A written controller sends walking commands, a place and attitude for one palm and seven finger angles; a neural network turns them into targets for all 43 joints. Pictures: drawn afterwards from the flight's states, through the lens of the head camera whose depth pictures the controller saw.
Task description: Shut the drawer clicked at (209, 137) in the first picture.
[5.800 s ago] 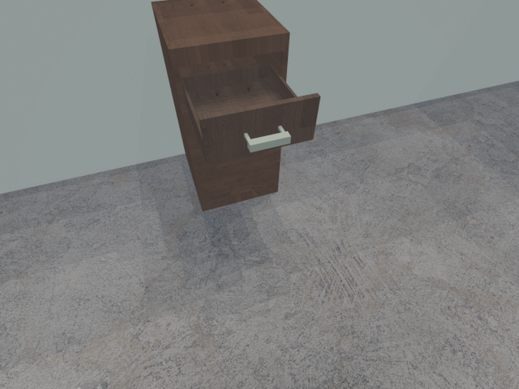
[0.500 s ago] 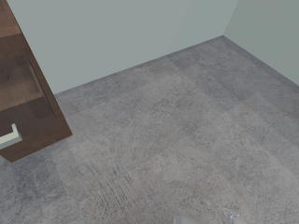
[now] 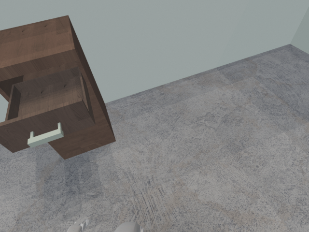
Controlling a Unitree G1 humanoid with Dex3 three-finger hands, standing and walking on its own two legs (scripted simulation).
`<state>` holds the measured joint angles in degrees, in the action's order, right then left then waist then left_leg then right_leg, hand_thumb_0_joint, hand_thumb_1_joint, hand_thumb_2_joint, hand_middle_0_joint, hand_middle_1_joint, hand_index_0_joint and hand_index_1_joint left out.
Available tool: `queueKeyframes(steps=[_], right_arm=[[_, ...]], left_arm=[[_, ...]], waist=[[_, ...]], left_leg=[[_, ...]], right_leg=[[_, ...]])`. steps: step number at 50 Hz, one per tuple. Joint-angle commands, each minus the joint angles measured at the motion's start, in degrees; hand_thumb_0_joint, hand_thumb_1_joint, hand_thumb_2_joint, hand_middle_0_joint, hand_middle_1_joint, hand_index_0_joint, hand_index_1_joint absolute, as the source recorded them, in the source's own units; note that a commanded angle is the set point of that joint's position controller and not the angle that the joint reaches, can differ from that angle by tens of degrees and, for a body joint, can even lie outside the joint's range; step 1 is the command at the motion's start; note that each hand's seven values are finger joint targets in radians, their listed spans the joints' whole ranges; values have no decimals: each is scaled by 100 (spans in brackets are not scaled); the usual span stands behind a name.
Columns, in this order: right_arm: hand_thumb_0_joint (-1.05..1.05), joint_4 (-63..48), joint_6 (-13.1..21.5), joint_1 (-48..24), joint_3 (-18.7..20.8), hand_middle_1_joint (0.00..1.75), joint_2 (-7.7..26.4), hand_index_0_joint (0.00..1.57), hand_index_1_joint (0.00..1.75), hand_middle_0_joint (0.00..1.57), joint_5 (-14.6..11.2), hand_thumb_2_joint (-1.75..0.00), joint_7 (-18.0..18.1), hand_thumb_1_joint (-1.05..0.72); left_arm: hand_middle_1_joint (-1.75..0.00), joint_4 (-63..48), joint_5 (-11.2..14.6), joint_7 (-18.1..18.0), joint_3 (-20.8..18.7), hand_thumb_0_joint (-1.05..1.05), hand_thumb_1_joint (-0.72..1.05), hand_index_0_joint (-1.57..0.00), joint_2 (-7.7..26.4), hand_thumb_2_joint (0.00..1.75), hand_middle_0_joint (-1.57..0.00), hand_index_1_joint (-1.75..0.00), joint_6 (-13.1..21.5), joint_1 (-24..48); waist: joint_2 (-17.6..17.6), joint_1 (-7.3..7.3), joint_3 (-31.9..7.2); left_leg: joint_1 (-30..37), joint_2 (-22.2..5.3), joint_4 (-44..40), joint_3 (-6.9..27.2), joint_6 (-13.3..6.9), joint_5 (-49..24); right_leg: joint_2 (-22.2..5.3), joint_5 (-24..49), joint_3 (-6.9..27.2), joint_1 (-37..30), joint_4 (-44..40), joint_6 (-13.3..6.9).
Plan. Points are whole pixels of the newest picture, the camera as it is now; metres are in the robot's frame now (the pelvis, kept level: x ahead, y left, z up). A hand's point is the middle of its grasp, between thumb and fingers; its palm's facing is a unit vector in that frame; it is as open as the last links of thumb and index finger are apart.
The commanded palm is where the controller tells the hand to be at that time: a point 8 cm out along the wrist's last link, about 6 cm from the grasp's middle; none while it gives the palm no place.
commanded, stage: turn to face it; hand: left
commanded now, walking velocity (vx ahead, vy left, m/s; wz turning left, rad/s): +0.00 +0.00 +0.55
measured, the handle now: (46, 133) +0.50 +0.46 -0.11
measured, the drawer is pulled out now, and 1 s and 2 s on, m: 0.30 0.30 0.30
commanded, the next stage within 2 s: take the last steps up to it in 0.48 s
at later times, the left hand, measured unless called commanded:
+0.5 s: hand out of the picture -0.08 +0.28 -0.19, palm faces +0.31 -0.92 -0.23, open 7.4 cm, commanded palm none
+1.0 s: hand out of the picture +0.01 +0.24 -0.16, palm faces +0.26 -0.94 -0.22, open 7.4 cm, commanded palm none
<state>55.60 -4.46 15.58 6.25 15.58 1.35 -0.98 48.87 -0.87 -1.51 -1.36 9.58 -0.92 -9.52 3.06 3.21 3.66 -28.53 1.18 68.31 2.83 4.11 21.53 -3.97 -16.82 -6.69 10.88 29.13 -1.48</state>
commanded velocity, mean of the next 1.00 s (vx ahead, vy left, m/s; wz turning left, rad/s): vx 0.13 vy -0.01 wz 0.21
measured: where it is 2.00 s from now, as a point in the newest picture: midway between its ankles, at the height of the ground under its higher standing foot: (141, 228)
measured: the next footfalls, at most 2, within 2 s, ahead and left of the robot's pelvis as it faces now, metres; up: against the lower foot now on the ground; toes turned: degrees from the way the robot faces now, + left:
left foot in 0.32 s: -0.01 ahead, +0.15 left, +0.00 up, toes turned +15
right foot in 0.98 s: +0.06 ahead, -0.05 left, +0.00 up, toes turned +12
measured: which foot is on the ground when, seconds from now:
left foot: up 0.00-0.30, down 0.32-1.00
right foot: down 0.00-0.34, up 0.36-0.96, down 0.98-1.00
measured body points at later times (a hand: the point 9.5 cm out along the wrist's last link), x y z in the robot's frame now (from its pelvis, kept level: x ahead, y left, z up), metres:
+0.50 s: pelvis -0.03 +0.07 +0.00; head -0.02 +0.12 +0.45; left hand -0.10 +0.33 -0.17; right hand +0.16 -0.13 -0.11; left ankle -0.04 +0.14 -0.74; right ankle -0.02 -0.10 -0.65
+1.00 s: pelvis -0.01 +0.04 +0.00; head -0.02 +0.02 +0.45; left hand +0.00 +0.28 -0.14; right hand -0.03 -0.20 -0.17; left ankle -0.04 +0.14 -0.74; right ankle +0.02 -0.06 -0.74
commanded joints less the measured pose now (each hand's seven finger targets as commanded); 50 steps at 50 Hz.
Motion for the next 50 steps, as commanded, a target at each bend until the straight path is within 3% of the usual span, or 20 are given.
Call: queueKeyframes(steps=[1,4,10,12,14,15,16,17,18,19,21,24,29,35,40,44,47,48,49,50], right_arm=[[0,-429,71,-291,26,30,311,20,30,20,-25,-90,-51,-90],[0,-487,72,-596,-16,30,289,20,30,20,-34,-90,-41,-90],[0,-633,178,-1069,-143,30,124,20,30,20,-95,-90,-30,-90],[0,-620,222,-961,-173,30,96,20,30,20,-114,-90,-6,-90],[0,-520,279,-639,-174,30,171,20,30,20,-105,-90,19,-90],[0,-425,331,-343,-134,30,350,20,30,20,-91,-90,14,-90],[0,-418,398,-87,0,30,973,20,30,20,-39,-90,53,-90],[0,-351,360,209,64,30,1341,20,30,20,-77,-90,120,-90],[0,-303,314,170,12,30,1241,20,30,20,-38,-90,135,-90],[0,-317,363,-101,-59,30,955,20,30,20,-23,-90,202,-90],[0,-466,362,-685,-153,30,757,20,30,20,-47,-90,244,-90],[0,-459,419,-686,-211,30,602,20,30,20,-99,-90,243,-90],[0,-312,450,-287,-195,30,463,20,30,20,-102,-90,268,-90],[0,-42,558,328,-166,30,292,20,30,20,-29,-90,281,-90],[0,196,616,607,-166,30,327,20,30,20,15,-90,287,-90],[0,365,626,645,-181,30,356,20,30,20,31,-90,284,-90],[0,488,605,571,-214,30,269,20,30,20,1,-90,269,-90],[0,522,614,560,-233,30,107,20,30,20,-21,-90,257,-90],[0,483,645,595,-293,30,-178,20,30,20,-69,-90,247,-90],[0,280,644,333,-336,30,-313,20,30,20,-59,-90,205,-90]], left_arm=[[-30,-287,4,-75,-339,0,90,-20,1143,90,-20,-30,173,-316],[-30,-182,-27,-81,-380,0,90,-20,1242,90,-20,-30,150,-577],[-30,64,-95,-55,-443,0,90,-20,1404,90,-20,-30,88,-951],[-30,127,-100,-52,-469,0,90,-20,1488,90,-20,-30,68,-916],[-30,177,-63,-45,-477,0,90,-20,1475,90,-20,-30,44,-809],[-30,192,-15,-34,-461,0,90,-20,1368,90,-20,-30,10,-785],[-30,58,37,-9,-408,0,90,-20,1032,90,-20,-30,-33,-881],[-30,-118,12,-30,-268,0,90,-20,785,90,-20,-30,-76,-576],[-30,-67,-3,-60,-300,0,90,-20,973,90,-20,-30,-130,-474],[-30,82,-30,-68,-311,0,90,-20,886,90,-20,-30,-175,-365],[-30,319,-30,-3,-345,0,90,-20,977,90,-20,-30,-183,-546],[-30,537,-21,23,-350,0,90,-20,976,90,-20,-30,-187,-859],[-30,557,-18,-23,-328,0,90,-20,927,90,-20,-30,-182,-706],[-30,507,-92,82,-248,0,90,-20,743,90,-20,-30,-74,-286],[-30,448,-84,158,-174,0,90,-20,598,90,-20,-30,25,19],[-30,570,-51,180,-165,0,90,-20,434,90,-20,-30,77,-172],[-30,842,-38,171,-193,0,90,-20,369,90,-20,-30,154,-768],[-30,969,-53,140,-229,0,90,-20,482,90,-20,-30,203,-1090],[-30,1084,-96,83,-288,0,90,-20,759,90,-20,-30,262,-1420],[-30,1148,-73,30,-372,0,90,-20,1166,90,-20,-30,265,-1829]], waist=[[-1368,-311,-33],[-1288,-446,-123],[-1628,-667,-355],[-1701,-616,-488],[-1462,-395,-646],[-841,-204,-776],[836,-54,-1021],[1567,89,-998],[756,57,-889],[900,-43,-554],[712,-290,-199],[615,-412,-228],[360,-316,-375],[284,-97,-128],[247,-19,91],[364,-141,63],[122,-439,57],[-296,-578,47],[-1132,-699,55],[-2156,-897,309]], left_leg=[[-432,-288,107,-158,110,-133],[-373,-354,-445,-291,126,124],[372,-260,-2036,-691,-31,541],[722,-197,-2575,-787,-120,473],[1525,-153,-3685,-880,-187,-359],[2354,-329,-4539,-728,-254,-1238],[3347,-1659,-4856,948,-761,-2884],[3221,-2528,-4820,1770,-1417,-5133],[2772,-2558,-4669,1218,-1664,-4756],[2351,-2100,-4907,1051,-1438,-4371],[2058,-1691,-4971,641,-1248,-3757],[2109,-1329,-5117,311,-1073,-3593],[2550,-1399,-5195,601,-1194,-3570],[2566,-1567,-5859,1489,-1521,-252],[2190,-1623,-6071,1789,-1595,799],[1716,-1510,-6036,1662,-1484,1024],[917,-1183,-5514,1257,-1224,1186],[443,-876,-4943,983,-1032,1168],[-442,-389,-3789,322,-776,1017],[-1184,41,-2502,-462,-572,1037]], right_leg=[[-1389,2121,604,-355,-1095,-332],[-1572,2140,563,-631,-1047,-480],[-1728,2940,363,-746,-658,-570],[-1769,3081,286,-719,-464,-544],[-1639,2749,42,-417,-13,-254],[-1469,2190,-185,70,658,28],[-725,-49,-484,1413,1898,498],[-303,-2278,-5,2054,2780,689],[-399,-2045,399,1817,3318,559],[-402,-1618,573,1864,3433,587],[-351,-838,662,1944,3821,628],[-219,-289,621,1829,3889,706],[-176,-231,675,1884,3496,782],[-145,-486,638,2086,2609,635],[-96,-770,542,1692,1600,438],[71,-675,417,955,937,318],[254,-102,234,-433,-278,276],[95,-156,455,-1104,-801,223],[-752,-1234,1549,-1763,-1364,-34],[-1884,-2244,3113,-1707,-2275,-567]])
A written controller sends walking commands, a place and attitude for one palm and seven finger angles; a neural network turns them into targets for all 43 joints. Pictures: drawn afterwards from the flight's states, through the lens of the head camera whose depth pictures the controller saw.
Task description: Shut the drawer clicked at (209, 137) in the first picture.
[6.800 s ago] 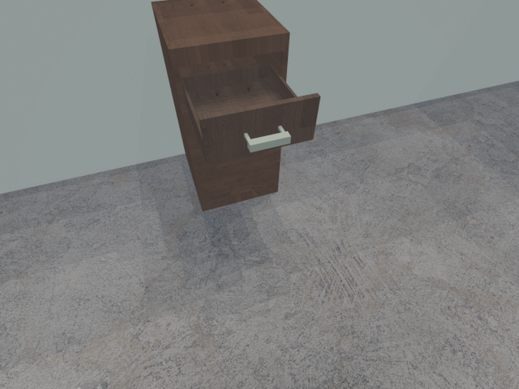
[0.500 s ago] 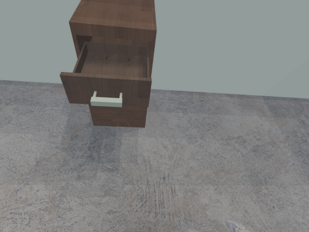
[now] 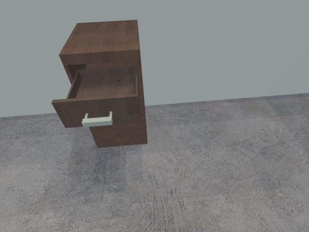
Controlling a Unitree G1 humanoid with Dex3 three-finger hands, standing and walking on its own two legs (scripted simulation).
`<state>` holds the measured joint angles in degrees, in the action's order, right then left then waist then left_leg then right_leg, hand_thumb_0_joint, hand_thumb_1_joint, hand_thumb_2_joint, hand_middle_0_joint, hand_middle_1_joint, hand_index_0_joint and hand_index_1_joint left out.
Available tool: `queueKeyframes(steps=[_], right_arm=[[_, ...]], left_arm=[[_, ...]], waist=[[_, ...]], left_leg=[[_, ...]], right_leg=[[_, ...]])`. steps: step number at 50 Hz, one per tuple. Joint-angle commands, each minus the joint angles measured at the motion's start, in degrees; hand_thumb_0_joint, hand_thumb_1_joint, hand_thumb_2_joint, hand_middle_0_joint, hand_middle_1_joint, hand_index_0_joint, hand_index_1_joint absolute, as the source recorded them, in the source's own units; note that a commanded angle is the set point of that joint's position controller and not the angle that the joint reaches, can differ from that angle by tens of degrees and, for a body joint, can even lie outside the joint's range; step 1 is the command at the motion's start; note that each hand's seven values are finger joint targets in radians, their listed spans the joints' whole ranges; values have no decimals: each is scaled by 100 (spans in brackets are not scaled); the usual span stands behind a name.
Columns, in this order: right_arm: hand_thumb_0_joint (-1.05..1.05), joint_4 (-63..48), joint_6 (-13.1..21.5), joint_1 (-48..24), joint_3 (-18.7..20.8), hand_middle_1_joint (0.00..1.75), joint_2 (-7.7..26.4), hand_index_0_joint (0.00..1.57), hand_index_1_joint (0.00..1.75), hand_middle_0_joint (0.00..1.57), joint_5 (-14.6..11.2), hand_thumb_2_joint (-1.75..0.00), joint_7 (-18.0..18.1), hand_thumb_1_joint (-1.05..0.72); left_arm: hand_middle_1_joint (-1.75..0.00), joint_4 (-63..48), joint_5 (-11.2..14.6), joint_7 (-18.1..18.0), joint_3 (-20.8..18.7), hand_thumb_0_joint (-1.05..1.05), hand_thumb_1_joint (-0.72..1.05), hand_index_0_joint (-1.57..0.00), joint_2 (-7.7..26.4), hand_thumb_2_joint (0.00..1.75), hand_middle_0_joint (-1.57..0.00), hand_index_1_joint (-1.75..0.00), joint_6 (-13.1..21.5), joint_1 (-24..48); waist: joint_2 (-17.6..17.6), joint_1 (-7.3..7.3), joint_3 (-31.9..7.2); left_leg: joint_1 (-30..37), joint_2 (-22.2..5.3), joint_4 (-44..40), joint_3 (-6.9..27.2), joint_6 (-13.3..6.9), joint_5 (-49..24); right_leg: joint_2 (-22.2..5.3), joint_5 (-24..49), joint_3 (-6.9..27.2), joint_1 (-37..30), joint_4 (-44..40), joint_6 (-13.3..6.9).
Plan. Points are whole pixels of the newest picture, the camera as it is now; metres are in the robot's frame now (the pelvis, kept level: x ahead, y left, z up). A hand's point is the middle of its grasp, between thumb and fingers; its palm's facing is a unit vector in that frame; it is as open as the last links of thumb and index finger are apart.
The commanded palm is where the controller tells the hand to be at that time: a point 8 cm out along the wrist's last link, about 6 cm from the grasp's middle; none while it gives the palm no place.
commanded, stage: take the last steps up to it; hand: left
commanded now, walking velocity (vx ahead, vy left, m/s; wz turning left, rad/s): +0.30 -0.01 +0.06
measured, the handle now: (98, 118) +0.60 +0.26 -0.10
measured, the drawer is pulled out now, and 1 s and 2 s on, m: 0.30 0.30 0.30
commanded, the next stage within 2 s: come to a stop and stand still in 0.78 s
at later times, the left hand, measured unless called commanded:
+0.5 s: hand out of the picture -0.02 +0.12 -0.16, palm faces +0.22 -0.97 -0.12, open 7.4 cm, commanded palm none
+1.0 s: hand (99, 168) +0.39 +0.22 -0.16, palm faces +0.01 -0.98 -0.22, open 7.4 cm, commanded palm none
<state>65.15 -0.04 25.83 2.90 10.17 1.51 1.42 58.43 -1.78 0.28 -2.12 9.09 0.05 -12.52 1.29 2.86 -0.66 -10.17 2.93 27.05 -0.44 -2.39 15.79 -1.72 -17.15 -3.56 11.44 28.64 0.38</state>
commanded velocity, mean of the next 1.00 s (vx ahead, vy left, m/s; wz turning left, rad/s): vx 0.17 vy -0.01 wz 0.01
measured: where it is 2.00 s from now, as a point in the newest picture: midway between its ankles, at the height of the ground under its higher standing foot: outside the picture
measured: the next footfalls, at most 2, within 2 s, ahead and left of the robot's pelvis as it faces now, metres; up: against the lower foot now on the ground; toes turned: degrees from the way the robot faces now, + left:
left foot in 0.54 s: +0.27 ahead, +0.14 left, +0.00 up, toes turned +9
right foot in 1.00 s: +0.40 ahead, -0.08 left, +0.00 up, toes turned -5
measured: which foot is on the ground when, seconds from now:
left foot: down 0.00-0.00, up 0.02-0.52, down 0.54-1.00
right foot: down 0.00-0.54, up 0.56-0.98, down 1.00-1.00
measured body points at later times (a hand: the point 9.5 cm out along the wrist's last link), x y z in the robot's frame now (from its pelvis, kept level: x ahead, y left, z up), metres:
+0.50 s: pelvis +0.14 +0.02 -0.01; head +0.16 +0.03 +0.44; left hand -0.03 +0.18 -0.15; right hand +0.27 -0.19 -0.15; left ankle +0.23 +0.14 -0.72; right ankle +0.00 -0.10 -0.74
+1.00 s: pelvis +0.28 +0.04 +0.00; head +0.29 +0.03 +0.45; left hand +0.39 +0.27 -0.14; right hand +0.25 -0.18 -0.16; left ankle +0.23 +0.13 -0.74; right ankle +0.36 -0.08 -0.73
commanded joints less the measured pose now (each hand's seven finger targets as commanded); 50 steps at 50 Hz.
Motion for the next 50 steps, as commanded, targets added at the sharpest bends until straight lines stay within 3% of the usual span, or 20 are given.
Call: queueKeyframes(steps=[1,4,7,15,20,22,24,25,26,27,28,29,31,34,38,43,45,47,49,50], right_arm=[[0,-773,172,-973,93,30,536,20,30,20,12,-90,-89,-90],[0,-392,60,-529,162,30,305,20,30,20,29,-90,-176,-90],[0,-290,31,-302,161,30,133,20,30,20,24,-90,-202,-90],[0,-712,79,-1484,134,30,109,20,30,20,-20,-90,-249,-90],[0,-983,166,-2289,35,30,-47,20,30,20,-41,-90,-302,-90],[0,-1015,212,-2295,14,30,-42,20,30,20,-50,-90,-293,-90],[0,-770,285,-1499,47,30,62,20,30,20,-26,-90,-198,-90],[0,-535,318,-702,99,30,309,20,30,20,-2,-90,-145,-90],[0,-390,363,71,229,30,909,20,30,20,61,-90,-71,-90],[0,-302,348,542,298,30,1291,20,30,20,-5,-90,-20,-90],[0,-329,298,288,283,30,1246,20,30,20,-75,-90,-2,-90],[0,-455,327,-267,232,30,970,20,30,20,-79,-90,-5,-90],[0,-625,413,-940,68,30,440,20,30,20,-72,-90,6,-90],[0,-546,498,-912,-18,30,193,20,30,20,-89,-90,17,-90],[0,-652,496,-791,55,30,246,20,30,20,-53,-90,16,-90],[0,-536,426,-556,75,30,428,20,30,20,-2,-90,16,-90],[0,-463,379,-453,52,30,424,20,30,20,21,-90,29,-90],[0,-411,320,-539,15,30,448,20,30,20,22,-90,72,-90],[0,-329,290,-532,-25,30,363,20,30,20,-49,-90,81,-90],[0,-324,264,-383,-44,30,212,20,30,20,-111,-90,61,-90]], left_arm=[[-30,179,82,-178,-274,0,90,-20,1177,90,-20,-30,149,-1566],[-30,117,121,-179,-142,0,90,-20,588,90,-20,-30,290,-926],[-30,204,129,-177,-68,0,90,-20,363,90,-20,-30,403,-1098],[-30,638,57,-207,-32,0,90,-20,344,90,-20,-30,539,-1996],[-30,858,10,-247,-41,0,90,-20,384,90,-20,-30,478,-2276],[-30,865,5,-254,-66,0,90,-20,435,90,-20,-30,444,-2244],[-30,848,27,-257,-100,0,90,-20,496,90,-20,-30,437,-2087],[-30,838,42,-242,-91,0,90,-20,450,90,-20,-30,423,-2081],[-30,759,106,-209,-75,0,90,-20,218,90,-20,-30,414,-2232],[-30,569,145,-178,-14,0,90,-20,10,90,-20,-30,423,-2169],[-30,503,108,-210,-65,0,90,-20,186,90,-20,-30,383,-1894],[-30,498,83,-202,-77,0,90,-20,132,90,-20,-30,358,-1608],[-30,541,39,-114,-102,0,90,-20,-4,90,-20,-30,252,-1440],[-30,546,26,-88,-110,0,90,-20,-118,90,-20,-30,116,-1623],[-30,254,3,-67,-134,0,90,-20,-59,90,-20,-30,30,-1149],[-30,-91,18,-33,-117,0,90,-20,160,90,-20,-30,36,-219],[-30,-182,34,-58,-75,0,90,-20,196,90,-20,-30,64,72],[-30,-102,51,-104,-40,0,90,-20,152,90,-20,-30,78,-65],[-30,87,43,-158,-66,0,90,-20,439,90,-20,-30,156,-607],[-30,134,42,-212,-101,0,90,-20,783,90,-20,-30,199,-759]], waist=[[-1137,-827,1012],[-592,-299,1350],[-553,-207,1116],[-722,-472,1074],[-998,-644,1179],[-1017,-604,1083],[-841,-194,542],[-576,131,93],[515,373,-672],[1367,378,-1161],[634,275,-899],[147,98,-367],[174,-209,494],[518,-459,467],[189,-447,507],[538,-253,558],[446,-176,637],[365,-299,452],[-40,-565,27],[-504,-500,-264]], left_leg=[[-3074,-413,2409,75,71,1486],[-2629,-730,3276,72,167,154],[-2538,-803,3515,-6,305,-465],[-3057,-944,2755,-202,397,-619],[-2463,-745,1600,-538,238,-344],[-1920,-554,1199,-670,117,-166],[-601,-236,478,-861,-17,-362],[698,-340,152,-683,-103,-731],[2125,-1645,52,785,-480,-1248],[2735,-2835,-597,2448,-1011,-2159],[2258,-2962,-814,2269,-1173,-2031],[1300,-2690,-1076,1734,-1027,-1453],[20,-2277,-1419,934,-773,-1625],[-270,-1884,-1475,161,-699,-2590],[-80,-1877,-1604,72,-841,-2458],[464,-1825,-1351,-11,-793,-2895],[489,-1824,-1085,15,-767,-3517],[389,-1713,-598,-88,-559,-4027],[190,-1301,92,-263,-108,-3140],[-481,-981,394,-317,163,-1851]], right_leg=[[-2362,-2751,3018,-1017,-2528,-1027],[-1677,-1638,1873,-110,-2536,-717],[-1296,-112,961,-234,-2375,-577],[-1408,1980,763,-1076,-1981,-814],[-1420,2873,585,-1115,-1678,-795],[-1379,3363,469,-1087,-1376,-749],[-1178,4463,168,-987,-259,-597],[-993,3933,71,-393,812,-462],[-419,1700,-267,799,2287,-209],[106,-1483,-178,1840,3852,-82],[-149,-1513,284,2051,4438,-204],[-347,-1069,292,2071,4551,-185],[-636,-321,358,1862,4357,-32],[-584,-22,243,1562,3850,62],[-605,360,213,1840,3029,142],[-455,411,-12,1775,1736,110],[-334,275,-99,1518,1215,60],[-182,579,-138,711,548,34],[-357,2404,65,-417,-513,69],[-959,4566,894,-1186,-169,-213]])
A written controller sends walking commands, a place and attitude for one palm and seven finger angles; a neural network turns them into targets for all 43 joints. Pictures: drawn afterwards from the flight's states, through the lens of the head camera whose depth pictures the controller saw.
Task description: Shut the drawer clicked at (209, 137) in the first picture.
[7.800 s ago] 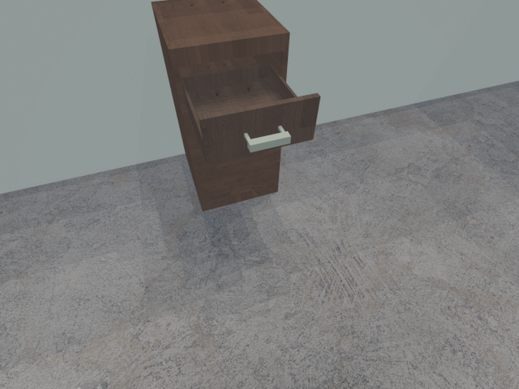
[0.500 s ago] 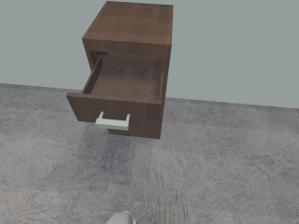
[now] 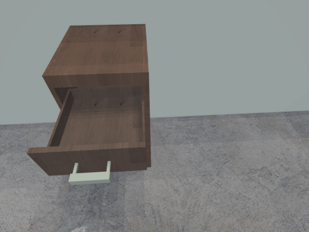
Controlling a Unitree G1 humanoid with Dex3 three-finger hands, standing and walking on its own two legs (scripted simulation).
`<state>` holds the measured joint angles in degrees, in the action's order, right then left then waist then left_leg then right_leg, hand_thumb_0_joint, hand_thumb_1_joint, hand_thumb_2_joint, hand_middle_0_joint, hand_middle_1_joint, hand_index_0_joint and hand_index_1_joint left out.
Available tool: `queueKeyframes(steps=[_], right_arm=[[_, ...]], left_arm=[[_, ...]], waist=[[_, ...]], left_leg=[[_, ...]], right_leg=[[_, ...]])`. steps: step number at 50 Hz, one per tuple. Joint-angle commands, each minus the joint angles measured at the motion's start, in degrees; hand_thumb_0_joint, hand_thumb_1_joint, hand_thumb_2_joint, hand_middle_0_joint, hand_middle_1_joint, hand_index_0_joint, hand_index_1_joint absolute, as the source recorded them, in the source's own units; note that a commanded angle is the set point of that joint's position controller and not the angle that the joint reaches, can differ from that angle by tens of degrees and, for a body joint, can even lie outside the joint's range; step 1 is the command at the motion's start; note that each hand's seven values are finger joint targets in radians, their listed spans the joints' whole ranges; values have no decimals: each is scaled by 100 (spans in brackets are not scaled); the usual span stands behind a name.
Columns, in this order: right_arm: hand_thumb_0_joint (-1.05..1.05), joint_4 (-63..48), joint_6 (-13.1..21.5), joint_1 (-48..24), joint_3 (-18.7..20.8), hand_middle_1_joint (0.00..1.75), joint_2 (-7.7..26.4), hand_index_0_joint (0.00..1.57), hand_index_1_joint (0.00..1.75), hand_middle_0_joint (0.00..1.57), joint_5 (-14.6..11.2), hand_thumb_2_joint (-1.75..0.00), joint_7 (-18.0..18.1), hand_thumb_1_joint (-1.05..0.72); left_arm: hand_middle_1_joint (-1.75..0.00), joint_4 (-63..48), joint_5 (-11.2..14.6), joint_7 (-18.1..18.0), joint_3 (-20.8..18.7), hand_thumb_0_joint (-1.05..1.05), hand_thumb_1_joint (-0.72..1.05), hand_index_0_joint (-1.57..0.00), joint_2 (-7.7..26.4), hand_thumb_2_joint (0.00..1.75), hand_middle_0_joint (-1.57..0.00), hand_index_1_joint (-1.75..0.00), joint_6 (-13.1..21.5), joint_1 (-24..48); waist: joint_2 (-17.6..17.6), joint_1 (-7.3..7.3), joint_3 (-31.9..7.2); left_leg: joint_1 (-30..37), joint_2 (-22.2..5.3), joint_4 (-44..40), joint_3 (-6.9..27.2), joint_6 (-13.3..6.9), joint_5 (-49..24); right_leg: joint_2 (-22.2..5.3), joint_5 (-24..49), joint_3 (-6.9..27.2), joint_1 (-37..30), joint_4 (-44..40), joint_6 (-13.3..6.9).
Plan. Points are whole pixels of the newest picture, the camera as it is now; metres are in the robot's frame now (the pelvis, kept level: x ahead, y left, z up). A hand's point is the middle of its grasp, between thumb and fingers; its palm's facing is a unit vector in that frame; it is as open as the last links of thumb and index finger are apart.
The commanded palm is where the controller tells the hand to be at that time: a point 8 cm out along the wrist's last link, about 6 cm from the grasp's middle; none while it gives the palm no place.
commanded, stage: come to a stop and stand still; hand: left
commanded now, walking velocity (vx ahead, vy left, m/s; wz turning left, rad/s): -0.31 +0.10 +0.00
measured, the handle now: (91, 171) +0.32 +0.22 -0.10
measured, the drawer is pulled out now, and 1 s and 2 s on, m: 0.30 0.30 0.30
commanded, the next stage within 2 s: look again from close up in 1.40 s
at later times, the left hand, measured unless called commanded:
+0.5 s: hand out of the picture -0.02 +0.23 -0.17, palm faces +0.09 -0.98 -0.20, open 7.3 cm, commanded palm none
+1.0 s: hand out of the picture -0.07 +0.14 -0.16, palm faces +0.04 -0.98 -0.21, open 7.3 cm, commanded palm none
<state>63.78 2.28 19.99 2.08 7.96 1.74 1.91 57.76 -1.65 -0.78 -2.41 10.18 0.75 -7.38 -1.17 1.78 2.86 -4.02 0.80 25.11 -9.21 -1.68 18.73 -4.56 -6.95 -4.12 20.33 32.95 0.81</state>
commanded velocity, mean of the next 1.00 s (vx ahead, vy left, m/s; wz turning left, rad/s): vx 0.03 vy -0.03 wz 0.00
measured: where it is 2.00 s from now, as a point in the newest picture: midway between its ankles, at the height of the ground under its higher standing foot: outside the picture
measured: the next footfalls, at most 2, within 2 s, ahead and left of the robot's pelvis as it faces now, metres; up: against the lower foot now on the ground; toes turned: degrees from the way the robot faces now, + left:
left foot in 0.38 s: -0.03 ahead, +0.13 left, +0.00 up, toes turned +2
right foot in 0.86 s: -0.05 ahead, -0.10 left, +0.00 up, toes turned -3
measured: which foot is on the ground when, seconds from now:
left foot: down 0.00-0.02, up 0.04-0.36, down 0.38-1.00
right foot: down 0.00-0.40, up 0.42-0.84, down 0.86-1.00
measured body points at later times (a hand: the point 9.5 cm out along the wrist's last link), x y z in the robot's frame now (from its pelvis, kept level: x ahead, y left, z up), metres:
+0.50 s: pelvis -0.06 +0.04 +0.00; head -0.07 +0.06 +0.45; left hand -0.02 +0.28 -0.16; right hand -0.06 -0.18 -0.14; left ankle -0.06 +0.14 -0.73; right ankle +0.01 -0.10 -0.69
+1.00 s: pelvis -0.07 -0.02 +0.01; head -0.07 -0.05 +0.46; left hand -0.08 +0.19 -0.15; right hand -0.12 -0.23 -0.17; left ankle -0.07 +0.13 -0.73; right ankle -0.09 -0.10 -0.73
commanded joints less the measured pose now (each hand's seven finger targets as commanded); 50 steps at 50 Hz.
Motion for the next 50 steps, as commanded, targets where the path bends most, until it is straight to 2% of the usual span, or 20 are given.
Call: queueKeyframes(steps=[1,2,4,7,13,16,18,20,21,23,26,29,35,39,41,42,43,44,46,50], right_arm=[[0,-144,-50,453,51,30,359,20,30,20,-195,-90,4,-90],[0,-114,-141,567,120,30,344,20,30,20,-208,-90,20,-90],[0,-97,-296,412,133,30,342,20,30,20,-198,-90,45,-90],[0,-172,-413,251,167,30,323,20,30,20,-188,-90,38,-90],[0,-290,-512,380,210,30,210,20,30,20,-122,-90,-80,-90],[0,-257,-423,715,173,30,173,20,30,20,-116,-90,-112,-90],[0,-91,-354,1130,124,30,220,20,30,20,-89,-90,-91,-90],[0,-409,-258,597,215,30,857,20,30,20,41,-90,-27,-90],[0,-668,-251,-11,192,30,1022,20,30,20,61,-90,20,-90],[0,-662,-174,-486,116,30,789,20,30,20,31,-90,32,-90],[0,-578,-58,-148,111,30,751,20,30,20,-34,-90,74,-90],[0,-389,-38,390,152,30,712,20,30,20,-38,-90,118,-90],[0,-149,-61,705,168,30,717,20,30,20,-5,-90,153,-90],[0,-94,-128,378,171,30,768,20,30,20,-4,-90,108,-90],[0,-37,-151,282,149,30,677,20,30,20,-69,-90,87,-90],[0,-13,-151,345,108,30,442,20,30,20,-109,-90,67,-90],[0,-25,-152,321,30,30,161,20,30,20,-153,-90,50,-90],[0,-63,-172,250,-35,30,22,20,30,20,-123,-90,17,-90],[0,12,-240,208,-41,30,65,20,30,20,-40,-90,8,-90],[0,325,-193,510,-115,30,24,20,30,20,-100,-90,60,-90]], left_arm=[[-30,229,73,-125,-82,0,90,-20,913,90,-20,-30,132,-1242],[-30,182,96,-125,-86,0,90,-20,1032,90,-20,-30,73,-1158],[-30,125,76,-204,-156,0,90,-20,1004,90,-20,-30,56,-986],[-30,-49,26,-274,-223,0,90,-20,914,90,-20,-30,-35,-528],[-30,-358,-56,-244,-325,0,90,-20,934,90,-20,-30,-183,-86],[-30,-367,-59,-221,-319,0,90,-20,941,90,-20,-30,-244,-15],[-30,-303,23,-174,-244,0,90,-20,721,90,-20,-30,-306,-19],[-30,-374,115,-124,-142,0,90,-20,138,90,-20,-30,-346,-245],[-30,-377,106,-97,-184,0,90,-20,212,90,-20,-30,-329,-222],[-30,-23,-12,-25,-248,0,90,-20,338,90,-20,-30,-353,-613],[-30,206,2,37,-221,0,90,-20,334,90,-20,-30,-229,-1051],[-30,181,4,29,-207,0,90,-20,397,90,-20,-30,-194,-999],[-30,106,18,53,-92,0,90,-20,238,90,-20,-30,-223,-793],[-30,343,69,24,2,0,90,-20,-34,90,-20,-30,-157,-1248],[-30,568,70,-22,20,0,90,-20,-37,90,-20,-30,-97,-1670],[-30,639,63,-70,20,0,90,-20,100,90,-20,-30,-44,-1734],[-30,676,70,-114,24,0,90,-20,314,90,-20,-30,7,-1719],[-30,688,98,-118,22,0,90,-20,492,90,-20,-30,22,-1628],[-30,669,114,-132,31,0,90,-20,376,90,-20,-30,81,-1434],[-30,751,173,-153,148,0,90,-20,86,90,-20,-30,98,-1340]], waist=[[-469,-263,-747],[-266,-187,-593],[-1054,-314,-861],[-741,-282,-685],[-762,-183,-599],[-998,-35,-517],[-464,122,-352],[1956,26,451],[1614,-163,876],[1161,-412,798],[740,-311,507],[722,-51,255],[866,146,94],[1032,-58,-101],[678,-267,-199],[218,-251,-180],[-457,-216,-28],[-887,-174,199],[-1231,-165,482],[-166,-51,430]], left_leg=[[-1305,-413,749,482,257,-382],[-1202,-249,975,473,282,591],[-1334,-302,2154,548,352,1510],[-1575,-287,3160,967,341,1505],[-1225,-202,2721,785,352,855],[-563,-107,1291,565,284,487],[78,-98,-197,665,230,241],[-1705,-1870,-2201,3204,-295,2612],[-2644,-2140,-2512,3356,-573,2727],[-2397,-1591,-2256,2588,-235,2059],[-1189,-1353,-1903,2034,-302,993],[-251,-1521,-1729,2116,-440,495],[108,-1781,-1480,2236,-834,-557],[-608,-1538,-1197,1980,-708,-411],[-1112,-1213,-775,1674,-392,-178],[-1482,-879,-412,1372,-141,-105],[-1735,-471,20,912,101,109],[-1518,-309,210,705,191,180],[-1313,-389,526,772,202,7],[-647,-569,-125,957,201,-1424]], right_leg=[[-1454,5161,1288,-2250,-406,-743],[-1738,5575,1115,-1921,-477,-1004],[-1802,5550,1379,-1891,-736,-1392],[-1805,4392,1256,-1350,-987,-1456],[-1347,261,1072,-345,-1679,-1047],[-1024,-1737,1123,190,-1875,-720],[-546,-2634,812,741,-1296,-264],[515,-2010,116,925,978,106],[319,-1618,616,663,1493,13],[450,-1029,784,615,2338,13],[476,-711,658,1221,2813,89],[371,-817,647,1596,2734,136],[170,-1590,448,1070,1398,105],[318,-1581,200,-278,-3,8],[337,-528,137,-1238,-1129,31],[43,-447,528,-1666,-1503,-20],[-565,-778,1273,-1611,-1802,-231],[-939,-1046,1534,-991,-2119,-445],[-832,-543,1543,-562,-2271,-581],[-334,575,784,-637,-1602,-438]])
